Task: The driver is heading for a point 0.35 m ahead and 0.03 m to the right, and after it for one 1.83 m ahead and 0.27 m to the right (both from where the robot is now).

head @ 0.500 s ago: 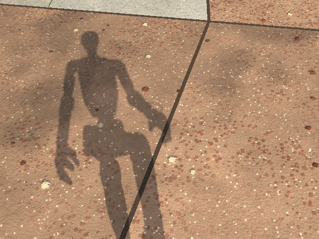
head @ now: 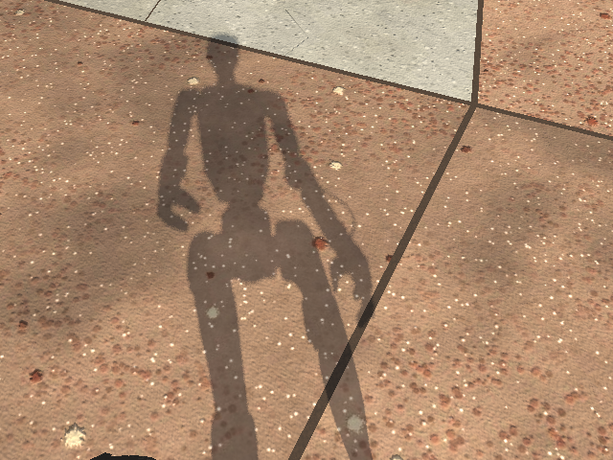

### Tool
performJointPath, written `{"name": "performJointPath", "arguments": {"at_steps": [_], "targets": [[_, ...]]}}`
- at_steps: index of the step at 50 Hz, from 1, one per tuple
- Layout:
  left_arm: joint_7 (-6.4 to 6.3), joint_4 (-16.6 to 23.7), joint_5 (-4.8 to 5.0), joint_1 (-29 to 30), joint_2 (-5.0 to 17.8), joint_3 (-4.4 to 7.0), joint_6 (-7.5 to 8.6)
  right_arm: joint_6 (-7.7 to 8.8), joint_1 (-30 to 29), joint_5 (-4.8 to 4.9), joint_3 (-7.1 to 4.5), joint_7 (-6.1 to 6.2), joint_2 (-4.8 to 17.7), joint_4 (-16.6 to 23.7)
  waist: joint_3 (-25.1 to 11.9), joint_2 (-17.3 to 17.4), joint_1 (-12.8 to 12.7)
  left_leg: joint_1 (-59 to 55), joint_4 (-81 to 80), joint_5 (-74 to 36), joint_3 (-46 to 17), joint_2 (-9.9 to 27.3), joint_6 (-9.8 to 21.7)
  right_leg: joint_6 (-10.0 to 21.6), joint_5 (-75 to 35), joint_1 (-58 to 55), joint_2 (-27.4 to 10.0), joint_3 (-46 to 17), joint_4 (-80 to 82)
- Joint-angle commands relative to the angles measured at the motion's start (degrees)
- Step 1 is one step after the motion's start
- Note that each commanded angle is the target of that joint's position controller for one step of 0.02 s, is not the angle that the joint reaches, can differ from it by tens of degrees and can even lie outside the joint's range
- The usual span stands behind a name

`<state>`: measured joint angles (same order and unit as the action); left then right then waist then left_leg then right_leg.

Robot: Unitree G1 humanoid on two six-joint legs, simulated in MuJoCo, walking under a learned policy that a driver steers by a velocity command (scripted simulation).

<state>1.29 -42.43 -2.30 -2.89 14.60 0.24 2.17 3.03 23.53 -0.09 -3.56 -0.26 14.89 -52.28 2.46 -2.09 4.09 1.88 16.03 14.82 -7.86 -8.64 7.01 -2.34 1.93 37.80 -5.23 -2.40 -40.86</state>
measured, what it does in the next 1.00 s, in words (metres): walks ahead, turning right: right foot, then left foot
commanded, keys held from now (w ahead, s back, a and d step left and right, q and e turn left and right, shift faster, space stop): w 0.16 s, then e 0.64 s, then no key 0.20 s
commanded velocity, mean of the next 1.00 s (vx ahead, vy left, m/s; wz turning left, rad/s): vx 0.20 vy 0.00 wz -0.23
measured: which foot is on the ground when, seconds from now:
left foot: down 0.00-0.14, up 0.16-0.62, down 0.64-1.00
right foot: up 0.00-0.12, down 0.14-0.64, up 0.66-1.00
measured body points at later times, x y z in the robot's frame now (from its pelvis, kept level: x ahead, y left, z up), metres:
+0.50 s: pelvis +0.22 -0.04 +0.00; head +0.26 -0.06 +0.45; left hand +0.23 +0.23 -0.13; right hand +0.38 -0.29 -0.12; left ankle +0.32 +0.09 -0.70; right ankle +0.22 -0.12 -0.74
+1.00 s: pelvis +0.25 -0.02 +0.00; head +0.28 -0.02 +0.45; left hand +0.46 +0.19 -0.12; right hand +0.25 -0.31 -0.12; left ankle +0.32 +0.06 -0.74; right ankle +0.19 -0.13 -0.71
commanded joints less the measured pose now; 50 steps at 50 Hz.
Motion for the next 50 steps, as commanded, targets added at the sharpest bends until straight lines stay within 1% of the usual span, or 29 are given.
{"name": "performJointPath", "arguments": {"at_steps": [1, 2, 4, 5, 6, 7, 8, 9, 10, 11, 13, 15, 17, 21, 27, 29, 30, 31, 32, 33, 34, 35, 36, 38, 40, 43, 46, 49, 50], "targets": [[0.21, 5.9, 0.34, 7.8, 3.5, 0.29, 1.31, 0.43, 5.7, -0.56, -1.58, 0.73, 7.9, 1.4, -0.3, 6.3, 2.0, -2.8, -0.7, -31.9, -9.0, 14.5, 4.5, 1.3, -2.0, -1.8, 3.5, 3.8, 5.7], [0.22, 6.1, 0.38, 7.5, 4.0, 0.37, 1.57, 0.58, 5.3, -0.76, -1.58, 0.99, 8.2, 1.5, -0.3, 6.6, 1.4, -3.8, 0.1, -33.1, -9.6, 15.6, 4.1, 2.3, -1.2, -3.6, 3.7, 3.3, 7.7], [-0.14, 4.5, 0.46, 1.6, 6.1, 1.16, 2.08, 0.99, 2.4, -0.97, -1.74, 1.30, 9.5, 2.2, -1.7, 7.2, -2.0, -3.8, 4.1, -40.8, -9.4, 16.5, 2.4, 4.6, 2.9, -12.5, 5.4, 3.0, 11.3], [-0.63, 2.5, 0.55, -4.5, 7.5, 1.86, 2.47, 1.20, 1.4, -1.04, -1.83, 1.15, 10.1, 2.3, -4.4, 6.9, -4.7, -4.0, 10.3, -47.0, -8.4, 15.6, 1.5, 5.8, 5.1, -19.6, 7.0, 3.6, 12.8], [-1.29, 0.3, 0.32, -12.5, 8.9, 2.52, 3.10, 1.44, 0.7, -0.85, -1.67, 0.76, 9.9, 2.4, -8.8, 4.8, -8.7, -0.8, 20.4, -45.0, -5.7, 13.0, 0.5, 7.5, 3.5, -30.3, 5.4, 2.6, 15.6], [-2.26, -0.4, -0.94, -21.5, 12.8, 3.39, 3.46, 1.78, 1.4, -0.47, -0.67, 0.39, 6.5, 4.2, -16.6, -0.9, -11.5, 7.8, 35.8, -27.4, -3.2, 10.0, -0.5, 10.4, 10.0, -43.6, -7.1, -10.7, 15.4], [-2.03, -1.8, -1.14, -22.8, 17.8, 5.15, 2.51, 1.40, 11.5, 1.38, 0.05, 0.17, 2.1, 3.6, -22.2, -15.5, -7.1, 25.5, 53.4, 14.5, 2.7, -0.2, -3.0, 19.6, 11.6, -56.2, -20.3, -37.5, 20.8], [-1.43, -1.4, 0.66, -19.2, 12.3, 4.42, 1.77, 0.88, 7.9, -0.89, -0.53, 0.76, 7.4, 2.4, -14.9, -4.6, -6.7, 32.0, 57.6, 13.8, 0.6, 3.2, -2.5, 19.2, 13.9, -49.7, -18.0, -40.4, 23.9], [-1.18, -0.6, 1.39, -14.1, 8.4, 3.44, 1.92, 0.90, 1.7, -1.31, -0.59, 0.51, 7.1, 3.6, -6.4, 0.2, -5.7, 31.9, 56.6, 8.7, 0.7, 5.1, -3.0, 18.4, 3.8, -41.1, -15.3, -29.7, 23.9], [-0.87, -0.9, 1.21, -12.0, 6.1, 2.80, 2.26, 1.02, -1.4, -1.50, -0.20, 0.37, 6.0, 4.5, -4.0, 2.0, -4.8, 30.6, 54.4, 6.5, 1.9, 6.8, -3.6, 17.4, -11.2, -36.4, -12.4, -22.4, 23.7], [-0.84, -3.0, 2.00, -13.2, 4.4, 2.08, 3.01, 0.09, -2.1, -2.39, 0.12, -0.04, 5.0, 5.1, -3.8, -1.7, -3.0, 27.2, 49.4, 5.9, 4.0, 9.0, -5.4, 15.5, -32.1, -32.8, -7.5, -13.0, 23.3], [-0.67, -4.3, 2.21, -14.4, 5.2, 2.21, 3.49, -0.64, -1.8, -2.38, 0.60, -0.23, 3.7, 5.2, -5.6, -3.2, -1.9, 25.1, 45.9, 5.2, 5.6, 8.5, -6.9, 15.6, -42.1, -32.2, -5.6, -9.8, 22.9], [-0.84, -4.8, 2.14, -14.9, 7.6, 2.96, 3.09, -1.20, -3.6, -2.08, 0.95, -0.16, 3.2, 6.0, -6.4, -3.0, -1.6, 25.2, 42.1, 3.9, 6.8, 8.2, -8.3, 16.1, -45.6, -31.2, -4.7, -8.2, 22.6], [-1.16, -5.3, 1.99, -17.2, 8.6, 3.65, 1.25, -2.23, -10.2, -1.44, 1.64, 0.58, 3.0, 8.1, -6.6, -4.0, -3.2, 24.2, 33.7, -1.0, 7.6, 7.9, -9.1, 14.6, -39.6, -28.7, -2.8, -8.2, 21.5], [-1.65, -4.8, 1.38, -18.9, 9.7, 4.92, -1.04, -2.54, -16.3, -0.48, 1.89, 2.00, 4.2, 10.3, -4.9, -4.6, -5.3, 22.3, 25.4, 0.1, 5.9, 6.9, -8.1, 13.9, -28.0, -29.0, -3.4, -15.3, 17.9], [-1.93, -3.9, 1.40, -16.9, 10.2, 5.44, -1.85, -1.95, -14.5, -0.13, 1.80, 2.40, 4.6, 10.2, -4.0, -4.9, -4.3, 18.2, 18.3, 0.6, 5.1, 6.4, -7.3, 12.6, -22.3, -28.2, -2.8, -18.5, 15.7], [-2.06, -3.2, 1.85, -15.0, 10.2, 5.60, -2.22, -1.44, -12.2, -0.27, 1.76, 2.62, 4.6, 9.7, -3.6, -4.4, -2.6, 13.6, 10.8, -3.5, 5.2, 6.6, -6.7, 10.8, -17.2, -26.3, -1.2, -19.3, 13.6], [-2.14, -2.2, 2.36, -14.1, 9.0, 5.41, -2.34, -0.72, -9.8, -0.88, 1.41, 3.03, 5.9, 9.4, -4.1, -2.2, -2.0, 7.0, 4.9, -9.5, 2.3, 10.4, -5.7, 8.4, -9.4, -22.3, 1.2, -19.2, 10.1], [-2.18, -0.8, 2.75, -16.9, 4.6, 4.36, -2.23, -0.45, -8.1, -1.70, 0.58, 3.70, 10.4, 10.1, -8.1, 9.3, -3.5, -0.5, 3.7, -23.2, -9.0, 24.9, -2.3, 5.6, 9.7, -17.4, 6.1, -12.2, -1.9], [-2.75, -0.6, 2.70, -21.5, 4.9, 4.75, -2.99, -1.68, -9.4, -0.67, -0.18, 3.34, 13.4, 10.5, -9.3, 18.6, -5.2, -1.5, 3.2, -38.4, -20.3, 34.3, 6.6, 4.3, 38.5, -9.7, 15.4, -1.9, -12.0], [-2.83, -2.0, 0.75, -21.7, 8.4, 5.41, -3.69, -2.30, -8.7, -0.06, 0.12, 3.14, 10.2, 10.9, -9.0, 11.7, -5.1, 0.7, 2.7, -36.0, -19.2, 34.0, 9.3, 3.7, 37.3, -8.8, 11.1, -1.4, -21.9], [-2.43, -2.6, 0.59, -19.2, 8.9, 5.91, -4.24, -2.42, -11.2, -0.18, 1.10, 3.15, 6.7, 11.7, -6.0, 7.2, -5.6, 4.3, 2.0, -30.8, -13.3, 30.1, 8.1, 3.1, 32.5, -8.9, 9.5, -2.1, -24.7], [-2.03, -2.5, 0.78, -18.0, 8.3, 6.00, -4.86, -2.75, -14.5, -0.68, 1.53, 3.22, 5.3, 12.6, -3.9, 6.3, -6.6, 7.3, 1.0, -26.3, -7.7, 26.6, 6.0, 2.2, 28.9, -9.4, 8.3, -2.0, -25.4], [-1.00, -2.0, 0.91, -17.0, 7.8, 5.89, -5.92, -2.79, -15.7, -1.37, 1.37, 3.46, 5.9, 13.1, -3.5, 10.2, -6.7, 8.6, 0.8, -27.1, -1.0, 22.6, 4.6, 0.5, 24.5, -9.8, 8.1, -0.4, -27.2], [-0.38, -1.2, 1.54, -15.6, 7.4, 5.74, -6.37, -2.69, -14.1, -1.52, 1.05, 3.26, 6.3, 12.8, -4.7, 10.1, -6.0, 7.4, 1.3, -28.1, 2.0, 22.2, 5.0, -0.3, 22.8, -9.9, 8.4, 0.3, -26.2], [-0.06, 0.2, 1.41, -12.7, 6.1, 4.98, -6.77, -2.51, -10.9, -1.46, 0.56, 2.91, 7.2, 11.5, -5.2, 10.2, -4.4, 5.6, 1.4, -25.2, 2.0, 23.4, 6.2, -0.4, 23.2, -10.5, 8.1, 0.1, -19.5], [-0.02, 0.9, 1.52, -10.9, 4.8, 3.92, -6.92, -2.59, -11.2, -1.64, 0.20, 2.11, 8.1, 11.1, -5.5, 11.3, -3.8, 7.4, 1.9, -20.5, 2.9, 23.4, 5.9, 0.8, 24.6, -16.1, 7.6, 1.5, -9.2], [-0.38, 1.2, 1.93, -10.1, 5.0, 3.35, -6.62, -3.15, -10.4, -1.81, -0.32, 1.18, 9.6, 10.2, -5.9, 13.0, -3.0, 8.2, 3.5, -20.3, 2.4, 23.7, 5.9, 2.3, 24.9, -21.3, 8.1, 3.9, 0.1], [-0.50, 0.9, 1.93, -11.0, 4.8, 3.14, -6.34, -3.46, -10.5, -1.59, -0.44, 1.02, 9.9, 9.9, -5.9, 12.4, -3.7, 8.7, 4.8, -20.6, 2.6, 23.4, 5.3, 2.9, 22.4, -23.7, 8.2, 4.6, 5.0]]}}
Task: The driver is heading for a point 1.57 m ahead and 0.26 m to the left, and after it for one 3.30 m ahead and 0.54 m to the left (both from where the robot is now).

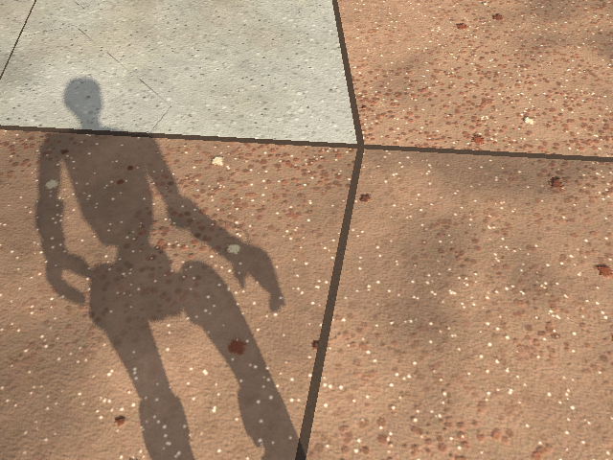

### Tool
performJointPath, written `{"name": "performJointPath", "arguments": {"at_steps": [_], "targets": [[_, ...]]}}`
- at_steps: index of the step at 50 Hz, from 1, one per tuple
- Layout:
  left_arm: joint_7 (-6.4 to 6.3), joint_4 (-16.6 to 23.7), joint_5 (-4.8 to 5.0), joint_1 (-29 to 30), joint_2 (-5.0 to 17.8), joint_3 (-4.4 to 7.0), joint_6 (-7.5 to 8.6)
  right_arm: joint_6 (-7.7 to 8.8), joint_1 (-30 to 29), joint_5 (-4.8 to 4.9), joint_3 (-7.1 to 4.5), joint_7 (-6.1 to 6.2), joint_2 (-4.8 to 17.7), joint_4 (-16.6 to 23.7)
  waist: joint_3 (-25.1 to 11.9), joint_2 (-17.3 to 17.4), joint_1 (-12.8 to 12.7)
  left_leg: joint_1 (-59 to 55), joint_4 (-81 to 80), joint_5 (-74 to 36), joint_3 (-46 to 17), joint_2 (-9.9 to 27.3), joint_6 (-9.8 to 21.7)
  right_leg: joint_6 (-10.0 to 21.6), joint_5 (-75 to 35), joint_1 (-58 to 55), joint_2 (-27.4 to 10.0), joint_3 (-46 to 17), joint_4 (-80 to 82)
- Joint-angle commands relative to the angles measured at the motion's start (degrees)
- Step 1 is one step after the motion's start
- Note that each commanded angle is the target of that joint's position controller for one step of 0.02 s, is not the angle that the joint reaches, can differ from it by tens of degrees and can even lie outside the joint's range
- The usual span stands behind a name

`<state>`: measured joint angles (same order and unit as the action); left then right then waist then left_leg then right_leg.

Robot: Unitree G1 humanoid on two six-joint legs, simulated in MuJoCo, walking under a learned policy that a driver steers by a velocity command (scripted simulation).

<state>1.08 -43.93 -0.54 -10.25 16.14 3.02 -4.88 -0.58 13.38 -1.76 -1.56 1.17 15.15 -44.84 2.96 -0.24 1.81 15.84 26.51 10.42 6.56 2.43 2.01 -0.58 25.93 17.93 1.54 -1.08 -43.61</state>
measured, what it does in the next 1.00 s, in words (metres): steps on the spot, turning left: right foot, then left foot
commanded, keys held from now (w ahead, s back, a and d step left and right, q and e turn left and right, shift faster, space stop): no key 0.06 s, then q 0.58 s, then no key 0.22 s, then e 0.14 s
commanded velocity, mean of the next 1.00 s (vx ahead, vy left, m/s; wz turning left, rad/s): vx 0.00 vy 0.00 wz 0.24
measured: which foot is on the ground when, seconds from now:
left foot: down 0.00-0.06, up 0.08-0.48, down 0.50-1.00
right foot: up 0.00-0.04, down 0.06-0.50, up 0.52-1.00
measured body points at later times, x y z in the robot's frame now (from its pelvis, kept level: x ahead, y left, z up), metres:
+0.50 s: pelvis -0.04 +0.00 -0.01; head -0.02 +0.02 +0.44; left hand +0.03 +0.29 -0.14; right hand +0.08 -0.26 -0.13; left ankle -0.09 +0.08 -0.74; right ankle -0.02 -0.11 -0.74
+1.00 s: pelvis -0.06 +0.01 +0.00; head -0.05 +0.02 +0.45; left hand -0.07 +0.29 -0.13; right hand +0.12 -0.20 -0.12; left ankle -0.08 +0.08 -0.74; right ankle -0.02 -0.11 -0.73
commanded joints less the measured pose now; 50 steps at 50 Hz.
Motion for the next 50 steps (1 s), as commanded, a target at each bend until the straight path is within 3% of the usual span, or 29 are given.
{"name": "performJointPath", "arguments": {"at_steps": [1, 2, 3, 4, 5, 6, 8, 9, 11, 18, 21, 23, 24, 25, 26, 27, 28, 29, 30, 31, 32, 34, 38, 43, 46, 48, 50], "targets": [[-0.42, 1.6, 0.02, -5.5, 2.8, 0.09, 1.18, -0.24, -0.7, 0.52, -2.47, -0.51, 9.8, 2.3, -6.3, 9.6, -2.8, -3.5, -3.9, -16.1, -10.9, 11.7, 8.9, 2.0, -7.0, -8.1, 1.6, 4.0, 15.9], [-0.61, 1.2, -0.37, -6.0, 3.4, -0.06, 1.86, -0.50, 0.8, 0.72, -2.49, -0.59, 9.6, 1.5, -5.5, 7.4, -3.2, -0.2, -2.3, -12.6, -10.0, 10.8, 5.9, 2.8, -13.8, -12.9, 0.8, 2.2, 25.0], [-0.94, 1.6, -1.29, -5.5, 6.4, 0.20, 2.62, -0.48, 3.1, 0.54, -1.86, -0.96, 6.5, 1.6, -6.0, -1.7, -1.9, 5.0, 4.5, -2.8, -6.4, 6.9, 1.6, 4.2, -11.4, -17.0, -8.3, -9.8, 31.5], [-1.12, 3.4, -1.09, -1.2, 10.6, 0.56, 3.05, -0.52, 3.7, 1.01, -0.12, -0.86, 0.7, 3.2, -3.5, -13.5, 0.0, 10.5, 6.2, 16.2, -1.6, -1.2, -2.0, 9.1, -21.8, -12.0, -21.6, -22.9, 33.1], [-1.64, 2.1, -1.69, -1.9, 6.9, -0.28, 3.73, -1.64, 0.6, 1.02, -0.54, -0.38, 3.5, 1.8, -2.1, -10.0, -3.2, 1.9, 11.9, 18.7, -7.3, 1.1, -1.9, 12.7, -21.0, -2.4, -21.5, -18.6, 32.2], [-1.93, 1.9, -1.85, 1.8, 3.4, -1.55, 4.21, -2.07, 1.3, 1.89, -0.81, -0.82, 3.8, 1.2, -0.4, -8.5, -0.4, 0.7, 12.6, 15.9, -8.2, 0.1, -1.4, 12.0, -19.9, -1.6, -18.0, -14.2, 32.5], [-2.98, 1.7, -1.36, 3.8, 4.4, -1.43, 4.64, -1.88, 2.0, 1.34, -1.89, -1.12, 6.0, -0.4, 0.7, -9.8, 0.0, 3.5, 16.1, 12.1, -7.8, -2.0, -1.1, 9.4, -26.5, -5.4, -13.4, -8.0, 30.5], [-3.41, 1.3, -0.78, 2.6, 5.3, -1.13, 4.75, -1.71, 3.5, 0.84, -2.33, -1.20, 6.7, -1.3, -0.7, -9.3, -0.3, 4.8, 19.0, 12.9, -7.9, -3.0, -1.3, 9.9, -35.8, -8.8, -13.2, -6.1, 27.9], [-3.64, 0.5, 0.09, -0.4, 6.2, -0.60, 4.44, -1.56, 4.5, 0.97, -2.60, -1.07, 6.1, -1.7, -3.2, -6.4, -1.2, 7.4, 24.9, 16.1, -8.0, -3.7, -2.2, 11.9, -46.2, -13.8, -15.2, -5.1, 24.8], [-3.65, -0.4, -0.80, -0.9, 6.3, 0.76, 3.48, -2.76, 1.3, 1.35, -2.36, -1.55, 3.7, 0.3, -3.0, -7.5, -3.0, 7.0, 20.4, 18.3, -5.1, -2.5, -2.9, 13.8, -37.8, -14.4, -17.3, -4.0, 23.4], [-3.19, -0.5, -0.98, 0.1, 7.4, 1.47, 3.44, -2.63, 1.8, 1.68, -2.40, -1.94, 3.7, 1.1, -4.6, -8.2, -2.7, 3.1, 15.4, 17.6, -3.6, -2.7, -1.6, 13.4, -38.8, -13.3, -18.4, -3.4, 21.4], [-3.01, -0.3, -0.76, 1.8, 8.2, 1.89, 3.16, -2.26, 3.7, 1.74, -2.36, -2.22, 3.4, 1.1, -5.4, -7.7, -0.8, -2.0, 7.3, 12.2, -2.2, -3.4, -0.2, 11.2, -35.9, -10.8, -17.9, -1.5, 18.3], [-2.91, -0.5, -0.63, 2.1, 8.4, 2.10, 2.99, -1.79, 4.9, 1.54, -2.37, -2.16, 3.6, 0.9, -5.3, -6.1, 0.5, -6.5, -0.5, 5.1, -2.9, -3.7, 0.7, 8.4, -30.2, -7.4, -16.8, 0.6, 15.2], [-2.59, -0.6, -0.73, 0.5, 7.1, 2.01, 2.86, -1.11, 5.2, 0.62, -3.13, -1.79, 7.0, 1.2, -4.4, 2.1, 0.5, -10.8, -9.3, 1.7, -12.9, 1.0, 2.4, 4.0, -18.9, -0.7, -13.0, 4.6, 6.4], [-2.54, 2.7, -0.94, 0.8, 2.4, 0.74, 2.56, -0.54, 5.2, 0.53, -5.14, -1.63, 16.0, 2.8, -2.9, 17.4, -1.0, -14.1, -10.9, -19.6, -36.1, 18.1, 8.8, -0.9, 7.6, 14.5, -1.9, 9.7, -5.9], [-3.51, 3.6, -1.21, 6.0, 3.8, 0.69, 1.84, -0.63, 9.8, 0.48, -5.66, -1.49, 16.2, 1.4, -2.5, 12.2, 3.2, -9.8, -10.6, -25.2, -36.3, 20.0, 15.3, -0.5, 11.3, 14.8, -0.9, 1.6, -14.6], [-3.45, 3.0, -0.44, 4.9, 4.6, 0.94, 1.51, -0.85, 7.5, 0.83, -4.95, -1.19, 13.2, 1.4, -1.0, 7.4, 0.7, -8.4, -10.2, -21.3, -31.1, 16.5, 15.3, -0.3, 6.6, 14.9, -2.3, -0.6, -18.3], [-3.09, 1.9, 0.10, 3.5, 5.3, 1.20, 1.74, -1.19, 2.7, 1.29, -4.28, -0.94, 10.7, 2.4, 0.6, 5.3, -1.4, -7.1, -10.7, -15.9, -26.8, 12.2, 12.8, -0.1, 1.1, 14.6, -3.0, -1.3, -17.9], [-2.80, 1.3, -0.32, 2.6, 6.3, 1.56, 2.06, -1.43, -0.6, 1.45, -3.90, -0.78, 9.5, 3.4, 0.4, 6.0, -2.5, -8.1, -10.5, -14.4, -24.8, 9.2, 10.7, 0.0, -2.2, 15.0, -3.0, -1.3, -17.4], [-2.41, 0.6, -1.10, 1.2, 6.8, 1.74, 2.14, -1.42, -1.4, 1.67, -3.70, -0.63, 8.8, 4.0, -1.0, 6.9, -2.5, -9.3, -10.0, -17.4, -23.3, 7.5, 10.4, -0.5, -4.3, 14.5, -2.6, -0.8, -18.5], [-2.06, 0.3, -1.27, 0.3, 6.6, 1.78, 2.13, -1.34, -0.7, 1.76, -3.62, -0.77, 8.6, 4.0, -2.8, 6.2, -2.4, -10.5, -9.5, -19.5, -22.9, 7.0, 10.4, -0.9, -5.3, 14.0, -2.2, -0.7, -19.5], [-1.78, 0.0, -0.82, -0.6, 5.7, 1.60, 1.96, -0.92, 0.7, 1.78, -3.64, -0.89, 8.7, 3.7, -4.3, 4.7, -2.0, -12.7, -9.3, -21.0, -22.4, 7.2, 10.4, -1.6, -6.4, 14.2, -2.2, -0.5, -19.0], [-2.10, 0.1, -0.69, 0.4, 5.4, 1.42, 1.45, -0.61, 2.8, 1.17, -3.17, -0.50, 8.2, 2.8, -3.1, 6.6, -0.5, -13.9, -10.1, -17.6, -23.6, 7.3, 10.5, -2.2, -6.0, 14.2, -2.5, -0.5, -12.7], [-2.35, -0.4, -0.40, 0.7, 4.8, 1.02, 1.61, -0.42, 2.6, 0.50, -2.61, -0.25, 8.3, 1.9, -2.4, 6.4, 0.1, -11.7, -10.1, -14.5, -25.3, 7.9, 11.2, -1.2, -3.9, 9.1, -2.3, -0.6, -4.4], [-2.32, -2.4, 0.00, -1.4, 3.0, 0.10, 1.83, 0.09, 0.0, -0.04, -0.95, 0.09, 5.4, 1.2, -3.2, 6.1, -0.7, -7.2, -10.3, -12.4, -22.7, 7.1, 10.0, -0.1, -4.0, -0.8, -2.0, -0.1, 4.8], [-2.49, -3.2, 0.26, -2.2, 3.2, -0.02, 2.11, 0.13, -0.8, -0.05, -0.87, 0.44, 6.6, 0.3, -2.7, 6.2, -1.3, -5.4, -8.8, -11.7, -22.3, 6.9, 9.2, 0.7, -5.7, -5.4, -0.7, 0.6, 10.7], [-2.58, -3.5, 0.07, -3.2, 4.1, -0.13, 2.99, -0.08, -1.5, 0.70, -1.31, 0.91, 8.3, -0.4, -2.2, 3.8, -3.1, -3.7, -5.5, -12.8, -21.4, 6.3, 6.7, 1.8, -15.5, -10.4, -1.0, -0.5, 22.3]]}}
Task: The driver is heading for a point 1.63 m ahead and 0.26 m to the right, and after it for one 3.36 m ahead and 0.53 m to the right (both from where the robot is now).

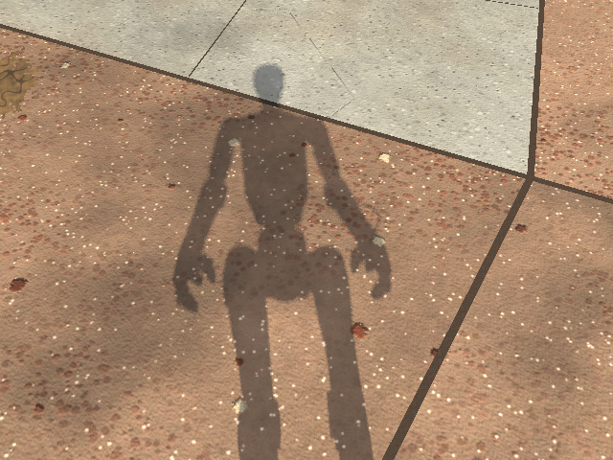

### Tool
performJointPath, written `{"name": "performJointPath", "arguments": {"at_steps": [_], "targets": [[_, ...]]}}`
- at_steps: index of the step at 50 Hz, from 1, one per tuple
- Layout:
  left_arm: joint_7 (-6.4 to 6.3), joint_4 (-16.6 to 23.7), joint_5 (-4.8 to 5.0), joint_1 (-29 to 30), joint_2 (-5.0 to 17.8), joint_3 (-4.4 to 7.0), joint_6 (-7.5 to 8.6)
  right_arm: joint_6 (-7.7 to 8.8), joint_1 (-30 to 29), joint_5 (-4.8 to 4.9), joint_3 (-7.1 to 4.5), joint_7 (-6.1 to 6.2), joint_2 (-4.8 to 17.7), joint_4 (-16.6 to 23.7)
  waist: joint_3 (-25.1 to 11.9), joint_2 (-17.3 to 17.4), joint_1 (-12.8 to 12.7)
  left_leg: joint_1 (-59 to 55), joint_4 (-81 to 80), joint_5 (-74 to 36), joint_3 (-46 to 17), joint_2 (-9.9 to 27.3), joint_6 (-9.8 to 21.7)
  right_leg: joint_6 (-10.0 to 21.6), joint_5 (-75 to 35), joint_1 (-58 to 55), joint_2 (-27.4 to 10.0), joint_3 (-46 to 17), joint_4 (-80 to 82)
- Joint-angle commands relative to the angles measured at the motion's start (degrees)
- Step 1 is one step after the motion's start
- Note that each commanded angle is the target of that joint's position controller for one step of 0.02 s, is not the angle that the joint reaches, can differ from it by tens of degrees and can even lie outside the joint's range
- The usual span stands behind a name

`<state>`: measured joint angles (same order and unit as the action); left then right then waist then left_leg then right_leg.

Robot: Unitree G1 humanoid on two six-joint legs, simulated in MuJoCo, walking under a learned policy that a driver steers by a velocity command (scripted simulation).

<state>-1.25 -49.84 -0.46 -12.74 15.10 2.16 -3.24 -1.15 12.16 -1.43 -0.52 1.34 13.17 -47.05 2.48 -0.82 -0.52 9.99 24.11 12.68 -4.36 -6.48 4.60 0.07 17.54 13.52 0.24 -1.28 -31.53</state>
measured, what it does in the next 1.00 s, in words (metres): walks ahead, turning right: right foot, then left foot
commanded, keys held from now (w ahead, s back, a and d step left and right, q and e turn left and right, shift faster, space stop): e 0.40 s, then w+e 0.04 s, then w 0.34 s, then w+q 0.22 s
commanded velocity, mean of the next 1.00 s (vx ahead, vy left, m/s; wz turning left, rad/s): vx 0.19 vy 0.00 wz -0.24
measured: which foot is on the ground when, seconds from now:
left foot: down 0.00-0.04, up 0.06-0.34, down 0.36-0.86, up 0.88-1.00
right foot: up 0.00-0.00, down 0.02-0.36, up 0.38-0.84, down 0.86-1.00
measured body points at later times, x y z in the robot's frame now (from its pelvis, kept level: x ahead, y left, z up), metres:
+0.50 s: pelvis -0.01 +0.03 +0.01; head +0.02 +0.05 +0.45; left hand +0.16 +0.28 -0.13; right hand +0.00 -0.27 -0.10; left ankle +0.00 +0.11 -0.74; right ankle -0.06 -0.10 -0.67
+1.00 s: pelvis +0.12 -0.08 +0.00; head +0.13 -0.10 +0.45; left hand +0.29 +0.14 -0.11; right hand +0.04 -0.32 -0.15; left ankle +0.10 +0.07 -0.66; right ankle +0.08 -0.14 -0.74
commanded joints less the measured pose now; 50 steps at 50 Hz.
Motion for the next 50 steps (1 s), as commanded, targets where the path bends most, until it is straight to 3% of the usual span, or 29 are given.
{"name": "performJointPath", "arguments": {"at_steps": [1, 2, 3, 4, 6, 9, 13, 15, 17, 18, 19, 20, 21, 22, 24, 26, 31, 37, 40, 41, 42, 43, 44, 45, 46, 47, 49, 50], "targets": [[-0.40, 2.5, -0.48, -0.9, 7.1, 0.99, 2.05, 0.70, 0.3, 0.37, -2.38, 0.83, 10.1, 2.0, -2.8, 2.2, -0.3, 3.1, -0.8, -13.1, -9.7, 13.9, 2.2, 2.1, -11.6, -8.3, -3.1, -5.8, 11.6], [-0.46, 3.0, -1.07, -1.7, 10.7, 1.46, 2.69, 0.80, 1.5, 0.26, -2.43, 0.75, 9.2, 3.0, -4.3, -3.9, 1.5, 4.9, 5.5, -7.4, -5.3, 9.4, 0.5, 4.1, -21.7, -9.9, -10.5, -14.8, 12.2], [0.16, 2.5, 0.19, 0.1, 12.4, 2.10, 2.69, 0.18, 0.9, 0.82, -2.27, 0.99, 7.6, 2.5, -1.9, -10.1, 2.0, 6.2, 7.0, 3.8, 0.7, 2.9, -1.3, 10.2, -28.8, -4.7, -15.1, -21.0, 12.6], [0.69, 2.9, 0.16, 0.2, 10.3, 1.72, 2.83, -0.14, 0.4, 0.41, -2.27, 1.37, 8.0, 2.1, -1.7, -10.2, 1.0, 6.5, 10.8, 9.3, 2.1, 2.6, -2.0, 12.8, -29.4, -4.0, -17.2, -24.2, 14.0], [0.76, 2.9, -0.48, -0.5, 10.1, 2.03, 2.65, -0.39, -2.0, 0.89, -2.82, 1.08, 8.3, 2.4, -1.5, -9.1, -0.5, 10.5, 21.0, 16.7, 1.9, 1.6, -2.8, 14.2, -27.0, -4.4, -15.7, -24.3, 15.1], [0.14, 2.7, -0.03, -0.1, 10.9, 3.23, 1.72, -0.49, -2.0, 0.82, -2.76, 0.52, 6.9, 2.9, -1.8, -6.1, 0.5, 14.2, 25.0, 15.3, 1.3, 3.0, -4.9, 12.6, -24.5, -5.9, -11.1, -20.4, 13.9], [0.60, 3.0, -0.18, 0.0, 10.7, 4.12, 0.69, -0.04, -2.8, 1.26, -2.39, 0.71, 6.3, 4.1, -4.3, -8.0, -0.8, 11.4, 17.1, 13.3, 2.6, 2.4, -6.0, 11.4, -23.0, -6.1, -9.0, -21.4, 12.3], [1.05, 3.7, -0.25, 2.1, 11.3, 4.59, 0.29, 0.28, -0.4, 1.50, -2.45, 0.90, 6.7, 4.0, -5.3, -8.9, 0.2, 5.9, 9.8, 11.0, 2.9, 1.8, -5.4, 10.0, -22.8, -3.7, -8.1, -22.7, 11.2], [1.25, 4.9, 0.36, 5.2, 10.8, 4.59, 0.08, 0.83, 4.7, 0.99, -2.75, 1.49, 7.4, 2.8, -5.7, -7.4, 3.3, -4.1, -5.0, 2.2, 2.8, 2.3, -4.4, 5.7, -15.3, 2.5, -4.5, -22.0, 8.0], [1.26, 5.7, 0.55, 3.7, 8.0, 3.94, 0.35, 1.08, 5.5, 0.11, -3.76, 2.04, 12.2, 3.0, -5.4, 1.3, 2.3, -8.7, -12.0, 6.9, -7.1, 12.1, -2.4, 2.4, -3.7, 9.4, 0.0, -17.7, 0.9], [0.97, 6.5, 0.57, 0.7, 3.8, 3.00, 0.73, 0.66, 0.8, 0.07, -4.87, 1.98, 18.4, 5.4, -4.9, 15.0, 0.3, -8.4, -15.6, 7.4, -23.5, 26.8, 3.1, -0.2, 12.4, 17.9, 9.7, -6.4, -10.7], [0.63, 6.0, -1.16, 2.3, 9.2, 4.05, 0.60, 0.43, 0.6, -0.83, -4.66, 1.54, 16.9, 5.2, -3.4, 11.0, 1.0, -0.3, -13.3, 1.3, -23.1, 29.8, 8.0, -0.1, 15.4, 16.1, 5.0, -5.4, -22.0], [0.93, 5.0, -1.00, 1.9, 10.4, 4.64, 0.44, 0.66, -0.7, -0.91, -3.44, 1.07, 12.3, 5.8, -2.5, 6.2, -0.3, 1.3, -13.8, 6.5, -19.0, 26.2, 7.7, 0.8, 11.3, 15.1, 3.6, -6.4, -26.2], [1.62, 4.1, -1.18, 0.9, 9.7, 4.63, 0.21, 0.90, -2.7, -0.73, -2.90, 0.87, 10.2, 6.1, -0.4, 6.5, -1.3, 1.6, -14.7, 12.3, -14.2, 22.3, 5.7, 1.1, 7.0, 16.3, 2.8, -5.5, -28.8], [3.30, 3.7, -1.73, 0.3, 8.7, 4.22, 0.15, 1.67, -1.2, -0.41, -2.70, 1.03, 9.8, 5.8, 0.1, 10.3, -0.3, -2.9, -16.1, 15.8, -10.7, 18.6, 4.3, 0.6, 3.0, 19.9, 2.5, -4.4, -30.9], [4.01, 4.0, -1.77, 2.5, 7.7, 3.68, 0.63, 2.58, 3.6, -0.21, -2.94, 0.64, 10.1, 4.0, 1.0, 8.3, 1.7, -7.7, -16.6, 15.0, -10.3, 18.7, 5.0, 0.1, 1.5, 22.9, 2.9, -4.7, -28.6], [3.99, 4.4, -2.02, 6.7, 6.1, 2.79, 2.17, 4.89, 10.2, 0.10, -3.36, -0.23, 10.2, -0.3, 2.3, 7.5, 4.0, -14.5, -17.5, 10.0, -8.9, 20.7, 6.5, -0.3, -1.2, 25.6, 2.3, -5.0, -19.1], [4.47, 7.0, -1.70, 14.0, 3.5, 0.99, 3.75, 5.48, 13.4, -0.22, -3.51, -1.38, 9.7, -3.9, 3.9, 8.9, 5.2, -8.1, -16.7, 5.0, -4.7, 20.7, 7.7, 0.9, 0.2, 16.9, -0.7, 3.7, -5.6], [3.94, 6.6, -1.37, 11.0, 3.5, 0.83, 4.60, 5.20, 13.3, 0.22, -3.84, -1.93, 10.4, -5.2, 3.6, 8.6, 2.4, -2.6, -12.7, -4.9, -3.8, 21.1, 7.3, 3.3, -1.6, 5.8, 0.7, 6.2, 1.1], [3.45, 4.8, -1.50, 5.7, 3.3, 0.96, 5.10, 4.97, 11.9, 0.79, -3.81, -1.94, 10.4, -5.3, 2.4, 6.7, -0.9, 1.3, -8.5, -8.7, -2.5, 19.9, 6.3, 3.9, -5.3, -2.6, 1.8, 6.8, 5.9], [2.57, 1.9, -1.84, -2.2, 5.3, 1.88, 5.83, 5.07, 11.3, 1.00, -3.37, -2.01, 9.3, -5.3, -1.7, 2.8, -4.1, 6.4, 0.1, -13.3, 0.1, 16.9, 4.6, 4.6, -5.9, -14.9, 1.8, 4.7, 8.1], [1.50, 0.2, -2.96, -12.1, 10.1, 3.22, 6.58, 5.29, 8.8, 1.35, -2.38, -2.19, 6.5, -3.0, -8.7, -6.0, -8.7, 14.2, 16.9, -4.4, 4.8, 11.9, 2.1, 6.7, 6.7, -26.6, -11.2, -10.1, 13.8], [0.88, -0.2, -2.58, -15.7, 16.8, 4.52, 6.58, 5.23, 9.7, 1.40, -1.42, -1.99, 2.0, -0.8, -10.2, -15.6, -7.8, 29.0, 32.6, 18.7, 7.5, 3.8, 0.5, 11.2, 18.4, -31.1, -25.0, -32.2, 21.9], [0.71, 0.1, -1.70, -12.2, 13.4, 3.87, 6.26, 4.46, 9.5, 0.63, -3.03, -1.45, 7.8, -2.4, -5.5, -6.5, -6.3, 30.6, 40.1, 16.7, 0.7, 6.4, 1.6, 12.5, 22.7, -23.1, -24.5, -31.9, 22.4], [1.01, 1.6, -1.35, -5.9, 9.0, 2.56, 6.45, 4.45, 9.3, 0.87, -3.37, -2.06, 7.9, -2.9, -0.4, -4.1, -2.8, 30.1, 40.6, 10.8, -0.8, 8.9, 2.1, 10.9, 18.4, -17.5, -21.2, -24.5, 22.8], [1.30, 2.2, -1.07, -2.4, 5.6, 1.67, 6.95, 4.34, 9.8, 1.03, -3.19, -2.52, 6.3, -3.8, 1.7, -3.9, -1.0, 28.0, 38.9, 6.9, -0.5, 10.2, 1.6, 9.0, 10.4, -13.3, -18.0, -17.5, 24.1], [0.95, 2.0, -1.13, -1.6, 2.9, 0.76, 8.07, 3.35, 10.5, -0.01, -3.29, -3.13, 5.3, -5.1, 2.0, -4.8, 0.5, 25.5, 38.3, 2.4, 0.8, 11.1, 0.2, 6.6, -3.3, -11.2, -14.0, -7.8, 24.8], [0.86, 1.4, -1.13, -2.8, 2.9, 0.72, 8.55, 2.99, 10.3, -0.24, -3.29, -3.46, 4.7, -5.1, 1.5, -4.5, 0.7, 25.6, 39.4, 0.9, 1.3, 10.8, -0.2, 6.5, -9.6, -11.4, -13.5, -4.9, 24.3]]}}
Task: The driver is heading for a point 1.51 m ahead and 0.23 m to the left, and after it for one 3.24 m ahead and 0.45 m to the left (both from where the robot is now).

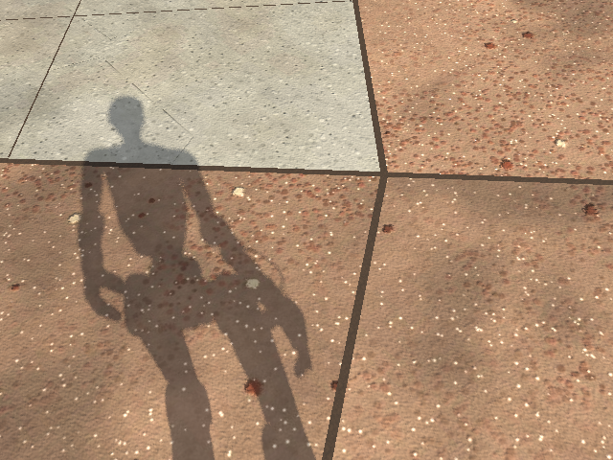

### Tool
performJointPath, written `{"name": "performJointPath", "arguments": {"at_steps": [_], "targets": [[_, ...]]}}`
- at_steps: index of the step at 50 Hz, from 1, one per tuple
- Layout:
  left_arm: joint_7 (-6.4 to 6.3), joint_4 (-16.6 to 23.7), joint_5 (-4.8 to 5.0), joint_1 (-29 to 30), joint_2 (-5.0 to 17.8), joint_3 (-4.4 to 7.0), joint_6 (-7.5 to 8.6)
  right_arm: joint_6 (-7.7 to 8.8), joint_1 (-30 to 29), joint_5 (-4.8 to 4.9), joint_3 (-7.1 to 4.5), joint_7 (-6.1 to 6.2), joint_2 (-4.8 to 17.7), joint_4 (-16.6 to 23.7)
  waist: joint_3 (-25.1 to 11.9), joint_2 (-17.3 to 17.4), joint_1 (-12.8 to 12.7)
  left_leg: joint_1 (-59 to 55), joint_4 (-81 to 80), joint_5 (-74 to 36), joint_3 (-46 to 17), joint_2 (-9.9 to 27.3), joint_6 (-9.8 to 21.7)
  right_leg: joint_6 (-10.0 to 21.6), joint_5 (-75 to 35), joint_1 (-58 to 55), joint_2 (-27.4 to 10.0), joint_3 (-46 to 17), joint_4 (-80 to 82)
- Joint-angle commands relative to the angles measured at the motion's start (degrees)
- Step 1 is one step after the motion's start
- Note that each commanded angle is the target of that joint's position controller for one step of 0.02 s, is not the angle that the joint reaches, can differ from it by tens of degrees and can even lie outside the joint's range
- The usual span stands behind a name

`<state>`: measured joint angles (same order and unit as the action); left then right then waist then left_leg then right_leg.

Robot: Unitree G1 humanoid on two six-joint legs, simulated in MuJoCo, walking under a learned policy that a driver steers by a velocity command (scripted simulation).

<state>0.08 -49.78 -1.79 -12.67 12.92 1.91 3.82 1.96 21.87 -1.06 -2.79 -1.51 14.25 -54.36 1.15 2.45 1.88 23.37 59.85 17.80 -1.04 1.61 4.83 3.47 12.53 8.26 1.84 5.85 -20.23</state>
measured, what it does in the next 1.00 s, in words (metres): walks ahead: left foot, then right foot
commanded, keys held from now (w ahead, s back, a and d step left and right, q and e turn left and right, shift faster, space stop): w+q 0.44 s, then w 0.16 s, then w+e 0.36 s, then e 0.04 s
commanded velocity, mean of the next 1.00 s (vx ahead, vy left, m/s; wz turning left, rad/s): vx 0.49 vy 0.00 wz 0.20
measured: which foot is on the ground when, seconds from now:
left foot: up 0.00-0.34, down 0.36-0.94, up 0.96-1.00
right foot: down 0.00-0.34, up 0.36-0.90, down 0.92-1.00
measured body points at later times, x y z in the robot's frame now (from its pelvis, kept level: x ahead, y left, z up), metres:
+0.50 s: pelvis +0.26 +0.05 -0.02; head +0.29 +0.06 +0.43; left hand +0.26 +0.32 -0.15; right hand +0.42 -0.19 -0.14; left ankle +0.29 +0.09 -0.75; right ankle +0.20 -0.10 -0.64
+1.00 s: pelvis +0.55 +0.08 -0.02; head +0.58 +0.09 +0.42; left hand +0.63 +0.36 -0.14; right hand +0.60 -0.17 -0.17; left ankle +0.34 +0.12 -0.65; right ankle +0.63 +0.05 -0.75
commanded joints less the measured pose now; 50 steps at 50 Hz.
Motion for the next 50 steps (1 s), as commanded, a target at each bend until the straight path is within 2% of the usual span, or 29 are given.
{"name": "performJointPath", "arguments": {"at_steps": [1, 4, 7, 10, 12, 15, 16, 17, 18, 19, 20, 21, 22, 23, 24, 26, 29, 34, 37, 40, 41, 43, 44, 45, 46, 47, 48, 49, 50], "targets": [[-0.51, 0.7, 0.41, -4.3, 5.4, 1.06, 1.89, -0.36, -0.6, -0.61, -1.05, -0.87, 3.1, 2.7, 2.8, -7.3, -1.5, 13.6, 4.3, -5.6, -1.7, 2.7, -0.8, 3.0, -10.4, -6.7, -15.0, -9.8, 12.6], [-0.62, -0.8, 0.64, -7.7, 5.3, 0.99, 2.35, -0.89, -6.3, -0.58, -0.98, -1.50, 2.1, 4.9, 3.8, -6.7, -1.7, 18.9, 4.0, -9.6, -0.6, 3.0, -1.8, 3.4, -19.7, -7.7, -15.2, -4.8, 12.5], [-0.75, -1.8, 0.51, -8.8, 4.5, 0.60, 2.40, -0.82, -13.1, -0.62, -0.36, -2.13, 1.1, 7.7, 5.6, -6.7, -2.2, 19.4, -4.2, -14.6, 2.0, 2.3, -2.4, 3.0, -25.9, -6.6, -13.6, 0.2, 12.3], [-1.19, -3.0, 0.68, -10.3, 5.5, 0.60, 2.37, -0.73, -19.7, -0.79, 0.70, -2.79, -0.1, 10.3, 6.6, -6.4, -3.4, 15.1, -16.1, -17.6, 6.4, 1.4, -1.6, 2.5, -30.7, -6.9, -13.7, 3.6, 12.1], [-1.63, -4.0, 0.65, -11.7, 6.7, 0.75, 2.13, -0.77, -21.7, -0.83, 0.90, -2.85, 0.2, 11.5, 6.2, -6.3, -3.4, 12.3, -21.2, -16.3, 8.6, 0.1, 0.1, 2.1, -38.1, -10.3, -14.8, 5.1, 10.1], [-2.52, -4.4, 0.45, -11.3, 9.4, 1.31, 1.26, -1.02, -16.4, -1.08, 0.10, -2.04, 2.5, 10.5, 1.1, -8.3, -0.2, 3.8, -23.0, -9.0, 11.4, -4.9, 4.1, 1.3, -62.3, -15.6, -16.1, 7.5, -2.1], [-2.63, -4.1, 0.20, -10.6, 10.3, 1.62, 0.65, -0.90, -11.6, -1.13, -0.50, -1.78, 3.8, 9.3, -1.9, -8.7, 2.1, -1.6, -23.9, -6.3, 11.0, -6.3, 5.7, 1.8, -64.7, -15.4, -16.7, 7.7, -10.1], [-2.46, -3.7, 0.09, -10.4, 11.0, 1.83, 0.15, -0.51, -5.4, -1.31, -1.46, -1.43, 5.7, 7.4, -5.7, -8.3, 4.6, -10.0, -26.8, -5.1, 9.5, -7.6, 7.5, 2.1, -59.0, -12.5, -16.7, 7.3, -20.5], [-1.96, -2.8, 0.17, -9.4, 11.1, 1.92, 0.02, -0.23, 2.4, -1.89, -2.91, -0.60, 8.7, 5.2, -9.5, -4.8, 8.5, -22.4, -31.6, -3.1, 3.9, -4.8, 9.9, 1.0, -44.2, -3.3, -14.8, 8.2, -36.1], [-0.61, 0.6, 0.91, -13.0, 3.6, 0.52, 0.36, -0.60, 1.7, -2.13, -4.71, 0.29, 15.3, 5.9, -14.3, 9.6, 3.5, -41.2, -32.0, -3.1, -24.3, 13.6, 18.2, -2.1, 10.2, 22.1, -5.0, 7.0, -58.3], [-0.35, 3.5, 1.00, -6.4, 8.0, 1.42, 1.13, -1.19, 2.6, 0.07, -4.98, 0.21, 15.9, 6.6, -18.2, 4.4, 5.7, -43.0, -41.4, -2.2, -43.2, 17.8, 22.2, -2.4, 17.1, 31.4, 0.8, -6.0, -67.3], [-0.08, 5.2, 1.09, -1.8, 8.1, 1.26, 1.99, -1.30, -0.6, 0.47, -4.58, 0.78, 14.2, 6.2, -9.1, 0.2, 4.5, -36.8, -44.0, -4.0, -34.2, 16.7, 19.8, -1.8, 10.2, 36.1, -3.6, -9.1, -64.2], [-0.08, 5.1, 1.19, -2.2, 7.9, 1.03, 2.61, -1.05, -3.2, 0.67, -3.89, 1.02, 11.1, 6.2, -3.7, -3.3, 2.0, -28.6, -45.2, -9.3, -28.8, 15.0, 17.4, -1.7, 6.3, 33.7, -5.8, -8.4, -58.4], [-0.20, 4.0, 0.81, -3.3, 7.5, 1.07, 2.27, -0.54, -5.8, 0.40, -3.22, 1.24, 8.7, 6.4, -0.7, -5.7, -0.7, -22.3, -45.8, -16.0, -23.3, 12.1, 14.8, -1.9, 5.3, 30.0, -7.4, -8.3, -53.9], [-0.15, 3.7, -0.22, -5.0, 7.1, 0.94, 1.10, 0.05, -7.4, 0.59, -2.53, 1.48, 6.9, 6.5, -0.4, -5.6, -2.7, -17.8, -46.6, -20.9, -19.3, 9.9, 13.7, -2.7, 5.2, 25.8, -8.1, -8.3, -51.3], [0.38, 3.2, -1.21, -6.5, 5.7, 0.74, -1.03, 1.59, -6.7, 0.93, -1.97, 1.27, 6.3, 5.9, -1.1, -4.3, -4.0, -14.3, -47.7, -27.0, -14.6, 7.4, 12.6, -3.9, 5.1, 22.1, -8.6, -7.3, -47.1], [1.05, 4.7, -1.04, -1.9, 5.1, 0.61, -2.06, 2.54, -2.9, 1.02, -2.08, 1.08, 7.6, 4.0, 0.8, -2.1, -2.9, -13.6, -50.2, -28.8, -10.8, 5.4, 10.4, -4.9, -1.3, 24.9, -9.3, -5.4, -39.7], [1.55, 7.2, 0.10, 7.4, 5.4, 0.58, -2.12, 2.81, 1.8, 0.85, -1.42, 1.06, 7.2, 2.4, 2.0, 0.3, 0.9, -21.5, -51.3, -32.1, -6.3, 4.5, 4.9, -3.9, -12.0, 30.6, -8.7, -3.6, -27.6], [1.83, 8.5, 0.47, 11.9, 4.8, 0.18, -1.94, 3.08, 4.0, 0.23, -0.80, 1.43, 6.4, 1.1, 3.2, 0.8, 2.5, -26.0, -51.8, -34.0, -3.9, 5.8, 4.2, -2.3, -14.1, 31.4, -7.0, -2.7, -21.9], [2.19, 9.7, 0.60, 15.0, 4.7, -0.08, -1.60, 3.13, 5.3, -0.57, -0.34, 2.18, 6.3, -0.2, 4.8, 0.6, 3.0, -30.5, -51.5, -38.2, -1.6, 8.1, 4.3, -0.3, -11.8, 31.1, -4.5, -2.1, -16.9], [2.24, 9.9, 0.60, 14.7, 4.8, -0.05, -1.47, 3.15, 4.8, -0.76, -0.25, 2.49, 6.5, -0.5, 4.8, 0.7, 2.4, -31.6, -50.5, -41.9, -0.5, 8.8, 4.0, 0.7, -10.2, 29.6, -3.5, -1.9, -15.3], [1.87, 8.8, 0.45, 10.7, 5.5, 0.34, -1.35, 3.31, 2.6, -0.94, -0.17, 3.13, 7.5, -0.5, 2.6, 1.9, -0.3, -32.6, -44.4, -59.5, 2.0, 9.4, 2.7, 2.9, -5.5, 22.4, -0.1, 0.3, -13.4], [1.55, 7.4, 0.31, 6.4, 6.4, 0.77, -1.22, 3.20, 2.1, -1.12, -0.26, 3.46, 8.2, -0.5, 0.1, 2.7, -2.3, -33.5, -38.1, -68.0, 2.9, 9.6, 2.2, 4.0, -2.8, 17.9, 1.8, 1.1, -13.0], [1.24, 5.1, 0.22, -0.8, 7.6, 1.43, -0.90, 2.83, 1.6, -1.31, -0.44, 3.57, 9.0, -0.4, -3.6, 3.0, -5.3, -33.2, -28.7, -70.8, 3.6, 9.5, 1.8, 5.3, -1.4, 11.4, 3.4, 1.1, -11.0], [0.91, 2.5, -0.42, -9.4, 8.8, 2.20, -0.42, 2.62, 0.1, -0.80, -0.54, 3.57, 9.7, 0.2, -7.6, 2.1, -9.7, -26.7, -16.2, -63.2, 5.2, 8.4, 1.2, 7.3, -4.1, -0.4, 2.2, -1.5, -6.7], [0.17, 1.3, -1.41, -17.0, 14.7, 4.03, -0.58, 3.14, 0.1, 0.27, 0.26, 3.28, 7.5, 3.0, -13.8, -5.3, -11.6, -10.9, 4.3, -40.9, 8.0, 4.1, -0.5, 12.9, -1.1, -16.0, -10.6, -19.3, -6.3], [0.49, 1.9, -0.05, -14.0, 16.3, 4.68, -1.34, 3.74, 2.6, 0.66, 0.09, 2.32, 5.9, 4.3, -17.6, -16.0, -6.7, 9.1, 22.1, 10.0, 3.8, -8.5, -2.6, 21.2, -7.9, -26.3, -22.3, -48.9, 0.4], [1.07, 2.3, 1.95, -9.4, 15.3, 4.72, -1.54, 4.00, -0.7, -0.64, -0.10, 2.13, 8.1, 5.1, -12.0, -7.3, -5.8, 14.3, 24.2, 7.0, -3.8, -4.1, -1.9, 21.1, -13.3, -21.4, -21.0, -44.2, 1.3], [0.95, 3.1, 1.88, -6.0, 12.6, 4.10, -1.53, 4.53, -4.0, -0.15, 0.16, 1.97, 7.6, 6.3, -5.6, -3.8, -4.9, 14.7, 22.0, 3.3, -3.4, -1.6, -2.4, 19.9, -22.6, -13.7, -19.9, -35.7, 1.7]]}}
Next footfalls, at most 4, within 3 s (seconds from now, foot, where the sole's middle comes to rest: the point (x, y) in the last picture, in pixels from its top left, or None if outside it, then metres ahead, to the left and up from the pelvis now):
0.36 left None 0.33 0.10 -0.78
0.92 right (303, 388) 0.67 0.06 -0.78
1.46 left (236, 336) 0.82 0.22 -0.78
1.78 right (320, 365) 0.73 0.01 -0.78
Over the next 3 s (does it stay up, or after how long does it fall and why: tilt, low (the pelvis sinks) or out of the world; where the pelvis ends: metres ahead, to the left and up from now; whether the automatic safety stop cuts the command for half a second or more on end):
stays up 1.06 0.22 -0.02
